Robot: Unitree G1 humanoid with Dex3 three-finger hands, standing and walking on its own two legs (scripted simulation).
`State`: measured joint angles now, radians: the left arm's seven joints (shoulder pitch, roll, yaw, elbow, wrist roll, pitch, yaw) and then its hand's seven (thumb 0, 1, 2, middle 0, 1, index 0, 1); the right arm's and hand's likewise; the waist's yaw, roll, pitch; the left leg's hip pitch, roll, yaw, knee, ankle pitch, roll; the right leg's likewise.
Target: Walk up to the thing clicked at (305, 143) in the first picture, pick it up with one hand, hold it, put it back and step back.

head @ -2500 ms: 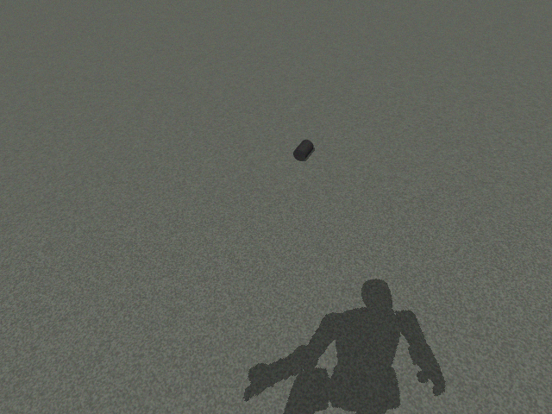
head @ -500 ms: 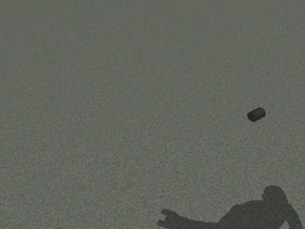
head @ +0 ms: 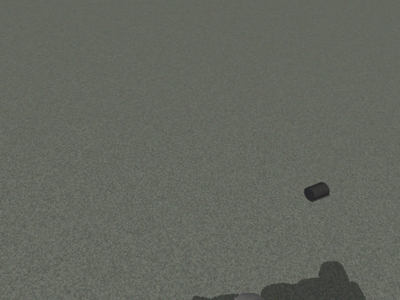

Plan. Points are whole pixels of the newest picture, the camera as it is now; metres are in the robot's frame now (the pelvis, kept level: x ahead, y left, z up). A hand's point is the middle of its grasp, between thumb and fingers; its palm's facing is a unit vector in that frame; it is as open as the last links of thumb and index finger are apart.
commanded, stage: walk up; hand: left
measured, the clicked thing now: (316, 191) +0.85 -0.71 -0.71
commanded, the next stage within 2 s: none
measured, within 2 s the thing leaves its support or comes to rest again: neither
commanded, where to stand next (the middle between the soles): +0.53 -1.05 m, yaw +19 degrees
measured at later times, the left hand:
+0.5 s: hand out of the picture +0.10 +0.06 -0.13, palm faces +0.19 -0.90 -0.39, open 7.4 cm
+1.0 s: hand (267, 256) +0.28 -0.15 -0.15, palm faces +0.16 -0.90 -0.40, open 7.3 cm
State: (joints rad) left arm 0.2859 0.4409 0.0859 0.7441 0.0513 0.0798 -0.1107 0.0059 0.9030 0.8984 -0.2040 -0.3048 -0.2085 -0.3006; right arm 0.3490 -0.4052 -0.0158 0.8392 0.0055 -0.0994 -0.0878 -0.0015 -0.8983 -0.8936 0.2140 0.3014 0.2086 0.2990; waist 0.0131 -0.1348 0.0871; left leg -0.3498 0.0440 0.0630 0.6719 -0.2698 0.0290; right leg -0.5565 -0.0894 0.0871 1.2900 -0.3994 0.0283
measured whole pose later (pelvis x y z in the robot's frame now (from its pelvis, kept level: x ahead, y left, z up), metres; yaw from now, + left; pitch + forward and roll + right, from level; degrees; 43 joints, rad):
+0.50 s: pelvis +0.14 -0.24 +0.01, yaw +9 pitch -1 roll -1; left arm 0.35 0.46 0.12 0.77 0.06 0.05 -0.08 0.00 0.90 0.90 -0.20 -0.30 -0.21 -0.30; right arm 0.30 -0.42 -0.01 0.91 0.00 -0.10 -0.07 0.00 -0.90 -0.89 0.21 0.30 0.20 0.30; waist 0.11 -0.03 0.07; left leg -0.52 -0.01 0.10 0.81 -0.34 0.06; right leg -0.24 0.01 -0.17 0.62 -0.37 -0.08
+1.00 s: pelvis +0.25 -0.47 -0.03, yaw +13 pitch -1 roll -1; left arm 0.26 0.49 0.15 0.74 0.06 0.08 -0.11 0.00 0.91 0.90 -0.20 -0.30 -0.21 -0.30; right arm 0.34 -0.56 -0.07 0.92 -0.05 -0.05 -0.09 0.00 -0.89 -0.89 0.22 0.30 0.21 0.30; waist -0.01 -0.02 0.05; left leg -0.48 0.23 -0.16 0.90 -0.49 0.04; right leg -0.46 -0.07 0.01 0.89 -0.41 0.06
